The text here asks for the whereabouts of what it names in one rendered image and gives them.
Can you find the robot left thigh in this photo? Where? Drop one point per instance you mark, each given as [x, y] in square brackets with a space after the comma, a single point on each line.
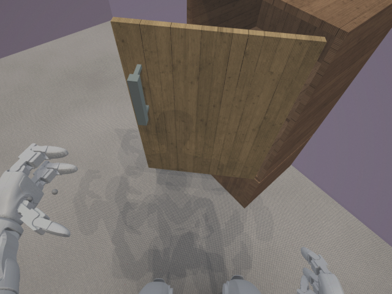
[156, 288]

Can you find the cupboard door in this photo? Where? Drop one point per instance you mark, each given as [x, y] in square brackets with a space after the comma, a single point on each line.
[217, 96]

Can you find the right robot hand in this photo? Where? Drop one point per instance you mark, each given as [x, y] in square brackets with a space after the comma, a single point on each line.
[324, 283]

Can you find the right robot shin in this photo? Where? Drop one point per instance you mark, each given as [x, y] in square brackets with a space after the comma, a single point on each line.
[237, 277]

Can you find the left robot hand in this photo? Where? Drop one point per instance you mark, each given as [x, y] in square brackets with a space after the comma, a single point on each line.
[16, 187]

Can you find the left robot forearm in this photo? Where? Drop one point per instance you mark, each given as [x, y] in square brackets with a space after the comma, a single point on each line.
[10, 233]

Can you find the handle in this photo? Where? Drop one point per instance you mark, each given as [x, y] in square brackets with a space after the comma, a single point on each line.
[138, 100]

